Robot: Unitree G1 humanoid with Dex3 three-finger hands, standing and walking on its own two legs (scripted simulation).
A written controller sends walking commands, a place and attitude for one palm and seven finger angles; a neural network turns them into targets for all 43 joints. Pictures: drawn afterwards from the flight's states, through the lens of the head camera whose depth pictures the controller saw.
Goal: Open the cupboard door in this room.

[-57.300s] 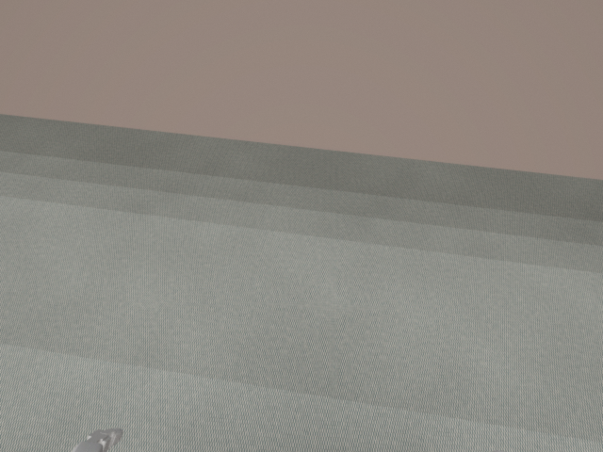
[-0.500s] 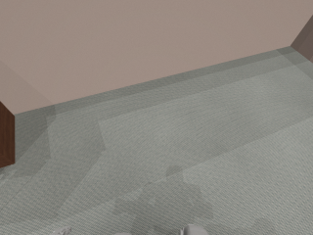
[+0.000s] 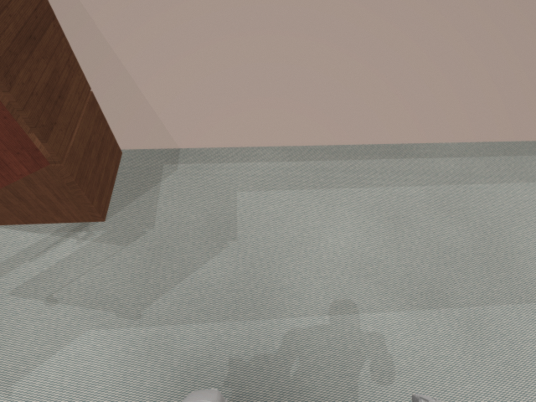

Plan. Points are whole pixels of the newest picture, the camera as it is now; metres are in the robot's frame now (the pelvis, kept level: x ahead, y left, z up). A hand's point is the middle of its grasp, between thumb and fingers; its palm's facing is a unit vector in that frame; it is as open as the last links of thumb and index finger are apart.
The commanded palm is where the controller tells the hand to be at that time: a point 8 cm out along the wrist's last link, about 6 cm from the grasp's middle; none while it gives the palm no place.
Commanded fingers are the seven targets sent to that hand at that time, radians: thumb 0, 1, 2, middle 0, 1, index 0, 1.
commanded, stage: turn to face it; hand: left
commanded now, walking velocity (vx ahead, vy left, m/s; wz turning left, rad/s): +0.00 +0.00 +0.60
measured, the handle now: out of the picture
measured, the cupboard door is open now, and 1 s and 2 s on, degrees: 39 39 39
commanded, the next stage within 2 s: take the last steps up to it in 1.24 s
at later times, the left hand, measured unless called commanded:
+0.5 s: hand out of the picture +0.07 +0.20 -0.14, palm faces +0.29 -0.91 -0.29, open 7.4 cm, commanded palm none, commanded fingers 0.00 0.90 0.90 -0.20 -0.30 -0.20 -0.30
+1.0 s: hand out of the picture -0.02 +0.23 -0.16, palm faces +0.56 -0.79 -0.24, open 7.4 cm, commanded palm none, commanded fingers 0.00 0.90 0.90 -0.20 -0.30 -0.20 -0.30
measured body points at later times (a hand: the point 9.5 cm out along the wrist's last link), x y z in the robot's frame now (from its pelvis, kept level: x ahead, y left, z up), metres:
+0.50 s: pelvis +0.02 -0.03 +0.00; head +0.07 -0.03 +0.45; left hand +0.05 +0.25 -0.12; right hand +0.17 -0.26 -0.15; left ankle -0.03 +0.09 -0.66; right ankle +0.05 -0.15 -0.73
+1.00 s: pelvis +0.03 +0.00 +0.01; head +0.05 +0.05 +0.46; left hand -0.05 +0.27 -0.14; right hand +0.23 -0.16 -0.12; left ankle -0.01 +0.09 -0.73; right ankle +0.10 -0.14 -0.67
